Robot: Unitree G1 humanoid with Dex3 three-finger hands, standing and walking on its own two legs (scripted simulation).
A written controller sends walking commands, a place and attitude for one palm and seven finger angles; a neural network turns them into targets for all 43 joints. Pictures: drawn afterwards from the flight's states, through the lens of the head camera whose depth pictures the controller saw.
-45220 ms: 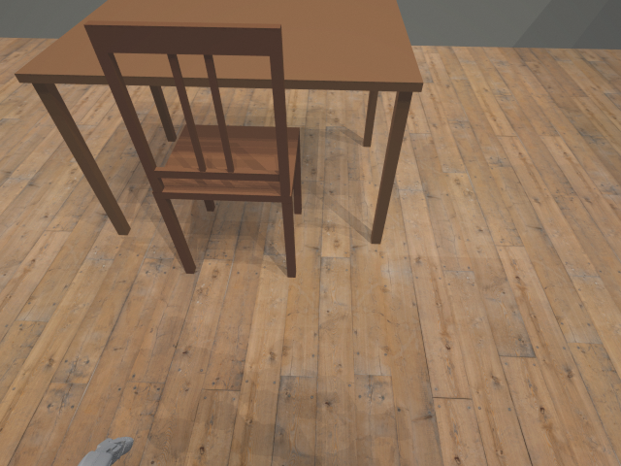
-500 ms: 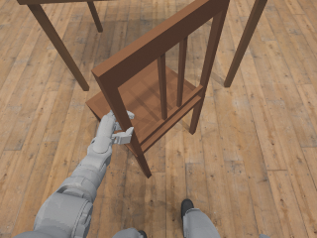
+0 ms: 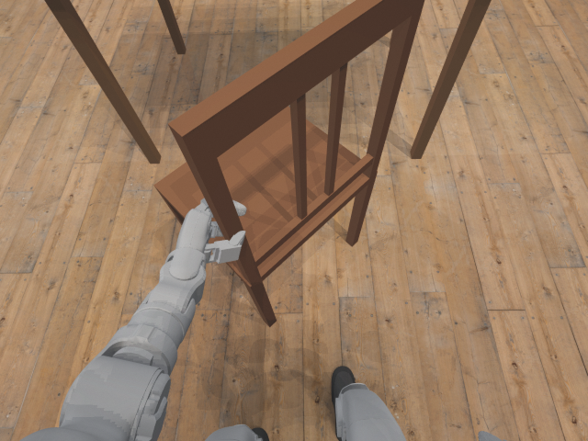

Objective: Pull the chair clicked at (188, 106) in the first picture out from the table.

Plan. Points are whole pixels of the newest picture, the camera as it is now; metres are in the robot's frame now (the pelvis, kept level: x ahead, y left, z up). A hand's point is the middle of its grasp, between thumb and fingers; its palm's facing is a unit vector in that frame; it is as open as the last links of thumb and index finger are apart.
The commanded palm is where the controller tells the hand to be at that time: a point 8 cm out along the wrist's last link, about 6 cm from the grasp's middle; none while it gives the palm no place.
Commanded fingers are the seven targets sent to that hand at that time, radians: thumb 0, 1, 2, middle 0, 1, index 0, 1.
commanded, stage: step backward, pulling the chair out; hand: left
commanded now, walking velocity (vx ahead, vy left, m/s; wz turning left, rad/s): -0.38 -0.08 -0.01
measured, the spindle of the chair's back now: (300, 168) +0.54 -0.02 -0.06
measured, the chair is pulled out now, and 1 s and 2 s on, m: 0.40 0.41 0.42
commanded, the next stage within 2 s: none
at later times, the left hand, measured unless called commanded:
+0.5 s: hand (232, 249) +0.38 +0.09 -0.05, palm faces -0.11 -0.95 -0.29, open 6.6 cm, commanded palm +0.39 +0.15 -0.04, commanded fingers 0.00 0.90 0.90 -0.50 -1.45 -0.50 -1.45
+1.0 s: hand (232, 251) +0.38 +0.09 -0.05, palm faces -0.08 -0.95 -0.30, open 6.6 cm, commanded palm +0.39 +0.15 -0.05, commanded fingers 0.00 0.90 0.90 -0.50 -1.45 -0.50 -1.45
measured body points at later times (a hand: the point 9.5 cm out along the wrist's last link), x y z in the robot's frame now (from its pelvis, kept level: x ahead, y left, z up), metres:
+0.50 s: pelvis +0.00 -0.01 +0.00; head +0.09 -0.04 +0.43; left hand +0.38 +0.15 -0.03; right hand +0.03 -0.28 -0.15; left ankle -0.03 +0.14 -0.73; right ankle +0.13 -0.12 -0.73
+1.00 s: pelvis +0.00 -0.02 -0.01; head +0.09 -0.06 +0.43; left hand +0.38 +0.14 -0.03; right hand +0.04 -0.29 -0.16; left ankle -0.05 +0.13 -0.73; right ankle +0.13 -0.12 -0.73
